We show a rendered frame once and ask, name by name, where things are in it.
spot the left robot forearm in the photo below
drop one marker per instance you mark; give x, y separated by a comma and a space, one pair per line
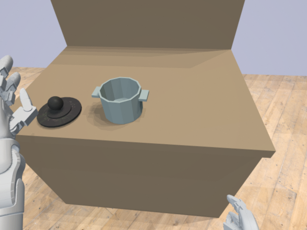
12, 166

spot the knob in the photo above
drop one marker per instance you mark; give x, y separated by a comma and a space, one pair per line
55, 103

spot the robot left hand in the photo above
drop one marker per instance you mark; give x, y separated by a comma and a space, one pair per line
23, 116

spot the robot right hand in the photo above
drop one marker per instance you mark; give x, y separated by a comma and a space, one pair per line
245, 219

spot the table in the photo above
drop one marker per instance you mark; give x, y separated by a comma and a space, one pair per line
200, 134

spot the pot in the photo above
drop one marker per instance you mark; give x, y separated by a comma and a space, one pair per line
121, 99

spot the lid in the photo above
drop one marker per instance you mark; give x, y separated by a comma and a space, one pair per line
57, 118

